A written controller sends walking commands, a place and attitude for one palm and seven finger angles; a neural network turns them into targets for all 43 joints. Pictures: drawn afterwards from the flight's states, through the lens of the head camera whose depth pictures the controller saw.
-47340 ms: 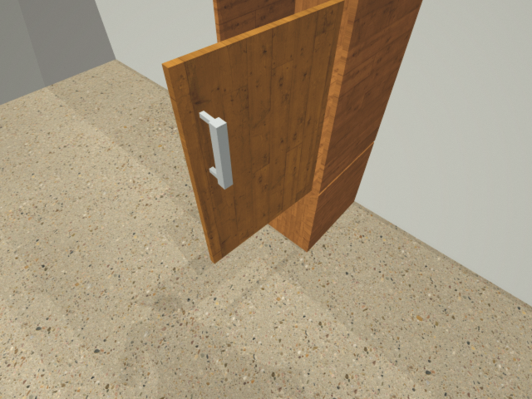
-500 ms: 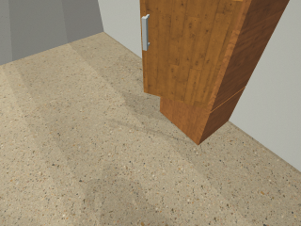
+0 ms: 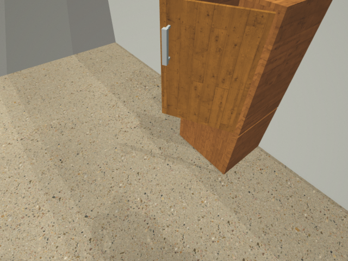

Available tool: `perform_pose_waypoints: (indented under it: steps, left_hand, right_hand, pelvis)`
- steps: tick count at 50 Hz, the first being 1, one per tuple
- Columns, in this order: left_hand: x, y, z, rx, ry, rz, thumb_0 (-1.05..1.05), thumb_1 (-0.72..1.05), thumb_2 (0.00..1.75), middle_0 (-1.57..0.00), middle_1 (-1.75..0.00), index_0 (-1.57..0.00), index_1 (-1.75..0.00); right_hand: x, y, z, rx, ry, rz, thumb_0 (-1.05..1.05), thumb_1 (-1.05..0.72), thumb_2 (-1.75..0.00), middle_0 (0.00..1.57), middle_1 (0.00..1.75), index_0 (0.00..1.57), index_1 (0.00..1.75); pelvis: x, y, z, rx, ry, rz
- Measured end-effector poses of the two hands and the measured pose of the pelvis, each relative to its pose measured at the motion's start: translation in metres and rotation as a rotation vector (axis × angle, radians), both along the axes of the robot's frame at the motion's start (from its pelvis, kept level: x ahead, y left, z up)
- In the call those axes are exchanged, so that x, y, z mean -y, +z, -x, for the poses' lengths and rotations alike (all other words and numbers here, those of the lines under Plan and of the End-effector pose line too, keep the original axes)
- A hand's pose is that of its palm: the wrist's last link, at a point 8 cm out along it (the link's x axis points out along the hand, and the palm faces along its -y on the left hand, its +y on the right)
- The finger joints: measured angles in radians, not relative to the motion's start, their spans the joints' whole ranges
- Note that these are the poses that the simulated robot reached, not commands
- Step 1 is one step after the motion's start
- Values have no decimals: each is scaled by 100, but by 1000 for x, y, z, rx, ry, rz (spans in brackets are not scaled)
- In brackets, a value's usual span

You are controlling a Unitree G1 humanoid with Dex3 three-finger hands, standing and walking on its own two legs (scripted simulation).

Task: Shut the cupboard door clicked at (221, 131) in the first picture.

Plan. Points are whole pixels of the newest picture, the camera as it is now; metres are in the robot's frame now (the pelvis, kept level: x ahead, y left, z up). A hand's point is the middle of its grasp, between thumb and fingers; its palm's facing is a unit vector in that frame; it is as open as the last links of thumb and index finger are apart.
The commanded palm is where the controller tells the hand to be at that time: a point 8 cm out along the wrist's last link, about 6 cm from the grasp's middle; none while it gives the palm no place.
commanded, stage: look to check the result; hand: left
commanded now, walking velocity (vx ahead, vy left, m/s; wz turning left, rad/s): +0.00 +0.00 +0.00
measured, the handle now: (166, 45) +0.91 +0.07 +0.07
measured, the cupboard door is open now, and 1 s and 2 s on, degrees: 29 29 29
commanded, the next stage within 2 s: walk to a spot facing it in 0.58 s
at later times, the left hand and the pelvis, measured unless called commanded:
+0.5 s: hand out of the picture +0.04 +0.21 -0.17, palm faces +0.00 -0.96 -0.27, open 7.4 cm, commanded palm none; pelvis +0.01 +0.00 +0.00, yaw +0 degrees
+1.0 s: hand out of the picture +0.05 +0.21 -0.18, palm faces +0.13 -0.96 -0.25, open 7.4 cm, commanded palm none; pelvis +0.01 +0.00 -0.01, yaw +8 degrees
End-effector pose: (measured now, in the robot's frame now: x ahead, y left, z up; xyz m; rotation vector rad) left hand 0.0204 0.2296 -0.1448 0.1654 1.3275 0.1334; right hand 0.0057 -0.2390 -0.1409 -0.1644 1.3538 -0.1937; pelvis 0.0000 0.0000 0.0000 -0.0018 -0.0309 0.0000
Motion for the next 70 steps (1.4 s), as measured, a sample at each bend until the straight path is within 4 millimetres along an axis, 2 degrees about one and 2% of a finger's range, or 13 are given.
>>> perform_pose_waypoints:
  steps: [8,15,30,40,47,52,57,64,70]
  left_hand:
    - [-13,4,8,-39,12,-33,1,91,90,-20,-30,-20,-29]
    - [-24,9,7,-45,15,-63,1,91,90,-20,-30,-20,-29]
    - [-27,13,-24,15,-7,-73,1,90,90,-20,-30,-20,-29]
    - [-27,15,-40,41,-3,-87,1,90,90,-21,-30,-20,-29]
    - [-21,5,-29,53,71,-76,0,90,90,-20,-30,-20,-29]
    - [-25,-10,-5,48,151,-49,0,90,90,-21,-30,-20,-29]
    - [-40,-31,18,18,226,-20,1,90,90,-21,-30,-20,-29]
    - [-56,-6,27,35,285,-50,1,91,90,-20,-30,-20,-29]
    - [-57,11,20,103,330,-96,1,91,90,-20,-30,-20,-29]
  right_hand:
    - [4,0,-4,-12,8,5,0,-91,-90,20,30,20,30]
    - [10,0,-14,-6,18,13,0,-91,-90,21,30,20,30]
    - [29,7,-43,45,43,48,0,-91,-90,21,30,20,30]
    - [37,8,-55,50,58,58,0,-91,-90,21,30,20,30]
    - [22,-5,-55,-5,99,22,0,-91,-90,20,30,20,29]
    - [2,-8,-62,-32,147,18,0,-91,-90,20,30,20,29]
    - [-21,-14,-76,3,220,32,0,-91,-90,20,30,20,30]
    - [-35,-3,-85,-13,303,26,0,-91,-90,21,30,21,30]
    - [-27,-3,-107,-10,364,17,0,-90,-90,21,30,21,30]
  pelvis:
    - [0,1,-4,-1,3,0]
    - [0,1,-7,-1,5,0]
    - [4,3,-13,-2,8,-1]
    - [8,2,-18,-10,25,-3]
    - [8,-6,-14,-14,93,8]
    - [-2,-14,-10,1,171,20]
    - [-19,-28,-4,-9,233,15]
    - [-24,-11,2,-55,303,27]
    - [-13,-7,-5,-73,378,34]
